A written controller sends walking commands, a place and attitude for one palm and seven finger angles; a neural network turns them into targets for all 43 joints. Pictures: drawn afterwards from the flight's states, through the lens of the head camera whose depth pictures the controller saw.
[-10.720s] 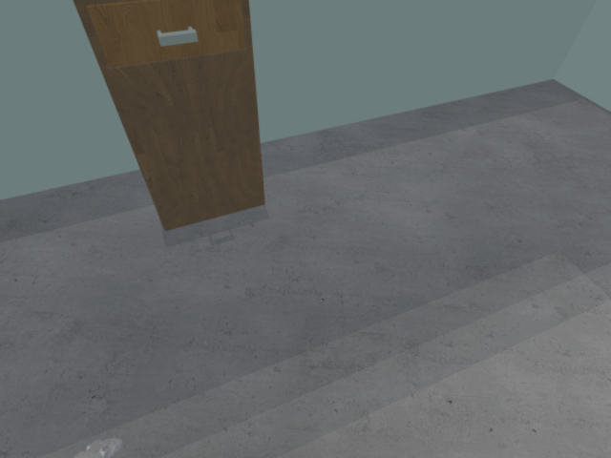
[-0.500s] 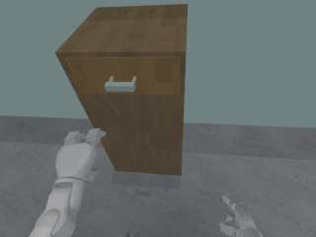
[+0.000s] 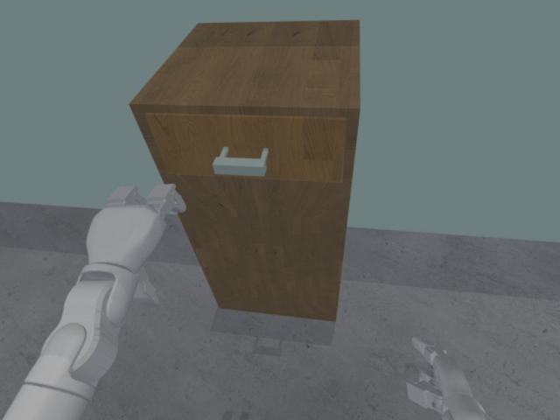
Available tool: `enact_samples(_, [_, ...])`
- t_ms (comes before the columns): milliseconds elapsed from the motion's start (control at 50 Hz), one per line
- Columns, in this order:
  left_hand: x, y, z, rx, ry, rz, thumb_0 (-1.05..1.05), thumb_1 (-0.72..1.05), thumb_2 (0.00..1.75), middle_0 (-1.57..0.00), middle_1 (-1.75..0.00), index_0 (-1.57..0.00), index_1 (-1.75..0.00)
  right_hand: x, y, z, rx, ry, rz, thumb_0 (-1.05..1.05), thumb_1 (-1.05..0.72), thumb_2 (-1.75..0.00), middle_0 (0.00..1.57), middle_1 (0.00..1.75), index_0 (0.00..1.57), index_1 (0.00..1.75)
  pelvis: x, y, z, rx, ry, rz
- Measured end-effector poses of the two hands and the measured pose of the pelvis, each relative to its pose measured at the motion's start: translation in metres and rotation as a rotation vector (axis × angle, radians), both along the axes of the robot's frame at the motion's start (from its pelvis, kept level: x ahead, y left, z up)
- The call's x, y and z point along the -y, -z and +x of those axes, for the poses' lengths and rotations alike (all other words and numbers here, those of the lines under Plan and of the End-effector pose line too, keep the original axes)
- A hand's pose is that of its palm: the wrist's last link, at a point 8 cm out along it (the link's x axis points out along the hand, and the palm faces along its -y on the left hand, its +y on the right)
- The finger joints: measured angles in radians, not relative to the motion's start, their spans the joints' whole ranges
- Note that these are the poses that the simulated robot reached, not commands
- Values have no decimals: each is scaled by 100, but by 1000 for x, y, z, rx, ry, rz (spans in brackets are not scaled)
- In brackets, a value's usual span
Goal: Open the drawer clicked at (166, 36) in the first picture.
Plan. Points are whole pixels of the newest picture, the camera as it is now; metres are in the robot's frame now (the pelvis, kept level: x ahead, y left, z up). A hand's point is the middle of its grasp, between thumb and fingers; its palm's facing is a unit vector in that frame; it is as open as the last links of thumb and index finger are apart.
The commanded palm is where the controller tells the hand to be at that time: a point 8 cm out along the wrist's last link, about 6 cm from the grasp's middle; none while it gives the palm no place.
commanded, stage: raise the hand with hooked fingers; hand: left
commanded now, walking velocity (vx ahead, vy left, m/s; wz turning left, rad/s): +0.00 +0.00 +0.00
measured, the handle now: (242, 159) +0.59 +0.17 +0.03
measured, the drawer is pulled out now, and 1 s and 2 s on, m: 0.00 0.00 0.00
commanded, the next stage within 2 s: move the hooked fingers above the handle in 0.62 s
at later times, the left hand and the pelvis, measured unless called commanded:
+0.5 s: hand (144, 235) +0.30 +0.23 +0.13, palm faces +0.01 -0.06 -1.00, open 13.8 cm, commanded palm +0.28 +0.24 +0.20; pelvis +0.00 -0.01 +0.00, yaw +1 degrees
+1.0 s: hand (171, 223) +0.33 +0.21 +0.12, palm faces +0.02 -0.04 -1.00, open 13.8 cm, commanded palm +0.32 +0.22 +0.19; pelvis -0.02 -0.02 +0.00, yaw +1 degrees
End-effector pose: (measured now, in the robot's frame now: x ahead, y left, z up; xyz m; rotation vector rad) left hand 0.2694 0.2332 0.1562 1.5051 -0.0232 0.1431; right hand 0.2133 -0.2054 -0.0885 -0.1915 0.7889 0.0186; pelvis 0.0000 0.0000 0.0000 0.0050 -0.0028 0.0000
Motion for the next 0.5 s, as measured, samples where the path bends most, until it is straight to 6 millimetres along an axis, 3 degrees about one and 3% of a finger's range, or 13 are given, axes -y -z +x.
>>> enact_samples(140, [-13,-27,11,-13,-10,24,0,-46,31,-32,-118,-32,-118,-16,-2,9,-14,-51,22,1,-90,-90,20,30,20,30,0,-3,3,9,-11,-3])
enact_samples(300, [-21,-50,20,-31,-6,36,0,-48,30,-32,-120,-32,-119,-6,8,-4,-74,-53,11,1,-90,-90,20,30,20,30,1,-5,3,6,-23,-6])
enact_samples(500, [-2,-27,12,-99,94,3,0,-49,30,-32,-120,-32,-120,21,15,-30,-125,-12,-18,1,-90,-90,20,30,20,30,6,-5,-2,-6,-11,-2])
